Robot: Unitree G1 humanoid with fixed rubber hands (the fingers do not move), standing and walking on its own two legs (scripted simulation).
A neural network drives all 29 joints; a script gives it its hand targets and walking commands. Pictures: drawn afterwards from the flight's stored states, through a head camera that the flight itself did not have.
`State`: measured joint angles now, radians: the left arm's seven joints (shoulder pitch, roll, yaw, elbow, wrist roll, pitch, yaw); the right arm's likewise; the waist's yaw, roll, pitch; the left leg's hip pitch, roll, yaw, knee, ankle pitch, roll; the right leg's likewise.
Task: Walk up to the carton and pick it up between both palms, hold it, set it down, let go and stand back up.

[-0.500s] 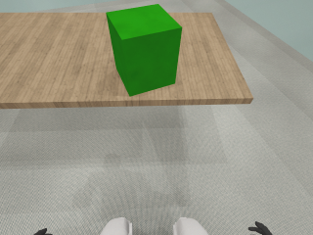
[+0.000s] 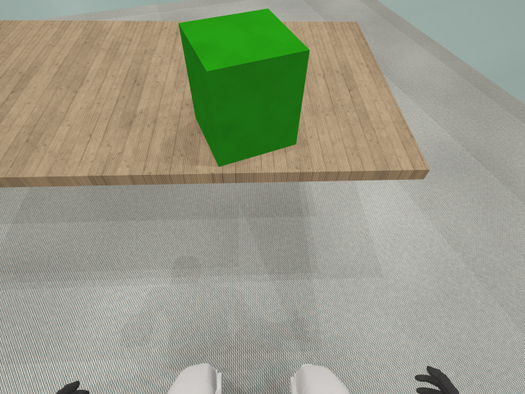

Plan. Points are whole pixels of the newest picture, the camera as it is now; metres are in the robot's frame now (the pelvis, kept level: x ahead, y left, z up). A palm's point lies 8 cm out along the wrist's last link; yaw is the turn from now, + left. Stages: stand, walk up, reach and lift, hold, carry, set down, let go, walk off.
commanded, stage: walk up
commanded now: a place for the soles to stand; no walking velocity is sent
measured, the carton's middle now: (242, 89) +0.73 +0.04 +0.03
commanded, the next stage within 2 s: none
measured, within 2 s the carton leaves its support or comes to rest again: neither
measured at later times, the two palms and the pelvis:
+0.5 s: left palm out of the picture +0.12 +0.29 -0.09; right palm out of the picture +0.10 -0.32 -0.11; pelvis +0.04 -0.02 +0.00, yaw +0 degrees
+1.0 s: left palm out of the picture +0.13 +0.31 -0.10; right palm out of the picture +0.11 -0.30 -0.11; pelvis +0.05 +0.00 +0.00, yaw +0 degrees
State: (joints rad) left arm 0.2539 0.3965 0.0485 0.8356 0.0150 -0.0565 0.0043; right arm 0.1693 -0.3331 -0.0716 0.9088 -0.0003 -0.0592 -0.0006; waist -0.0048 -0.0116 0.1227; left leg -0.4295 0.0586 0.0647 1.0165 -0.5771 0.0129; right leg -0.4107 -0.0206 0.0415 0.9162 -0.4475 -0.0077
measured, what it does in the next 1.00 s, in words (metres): steps on the spot: left foot, then right foot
